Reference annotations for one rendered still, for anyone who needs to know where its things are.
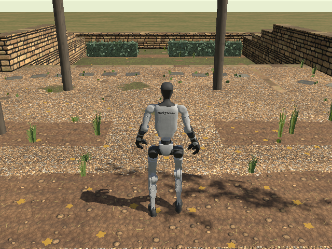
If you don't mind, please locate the robot left hand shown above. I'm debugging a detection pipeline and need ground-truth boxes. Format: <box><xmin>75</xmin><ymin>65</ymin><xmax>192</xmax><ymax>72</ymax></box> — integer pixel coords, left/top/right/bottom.
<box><xmin>135</xmin><ymin>139</ymin><xmax>147</xmax><ymax>149</ymax></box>

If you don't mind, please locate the left robot forearm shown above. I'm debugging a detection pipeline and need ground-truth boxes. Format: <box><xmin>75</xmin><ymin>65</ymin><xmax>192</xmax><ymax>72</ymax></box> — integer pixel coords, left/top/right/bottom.
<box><xmin>136</xmin><ymin>124</ymin><xmax>146</xmax><ymax>141</ymax></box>

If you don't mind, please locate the robot left upper arm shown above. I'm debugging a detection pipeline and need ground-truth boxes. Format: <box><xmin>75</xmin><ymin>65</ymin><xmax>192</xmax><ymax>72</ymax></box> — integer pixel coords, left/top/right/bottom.
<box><xmin>141</xmin><ymin>104</ymin><xmax>156</xmax><ymax>132</ymax></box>

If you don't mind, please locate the robot left foot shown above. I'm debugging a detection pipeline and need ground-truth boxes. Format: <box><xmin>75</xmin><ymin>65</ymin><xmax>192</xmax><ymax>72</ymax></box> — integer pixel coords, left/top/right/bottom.
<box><xmin>148</xmin><ymin>203</ymin><xmax>157</xmax><ymax>217</ymax></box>

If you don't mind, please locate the robot right upper arm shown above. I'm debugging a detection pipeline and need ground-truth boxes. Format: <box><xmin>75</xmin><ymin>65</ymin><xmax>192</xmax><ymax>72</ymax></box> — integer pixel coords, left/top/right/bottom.
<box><xmin>177</xmin><ymin>105</ymin><xmax>192</xmax><ymax>134</ymax></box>

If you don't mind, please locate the robot head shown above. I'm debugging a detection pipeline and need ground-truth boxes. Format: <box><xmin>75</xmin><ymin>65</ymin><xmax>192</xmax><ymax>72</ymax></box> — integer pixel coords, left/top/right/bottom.
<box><xmin>158</xmin><ymin>82</ymin><xmax>175</xmax><ymax>107</ymax></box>

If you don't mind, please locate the robot right hand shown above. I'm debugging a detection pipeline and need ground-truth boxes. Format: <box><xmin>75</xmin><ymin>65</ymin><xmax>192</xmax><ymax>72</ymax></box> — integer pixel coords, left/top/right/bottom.
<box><xmin>188</xmin><ymin>142</ymin><xmax>200</xmax><ymax>155</ymax></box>

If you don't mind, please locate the right robot forearm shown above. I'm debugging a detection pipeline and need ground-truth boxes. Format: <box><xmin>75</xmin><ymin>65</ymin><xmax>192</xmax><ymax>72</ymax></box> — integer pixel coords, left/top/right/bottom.
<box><xmin>187</xmin><ymin>126</ymin><xmax>198</xmax><ymax>146</ymax></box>

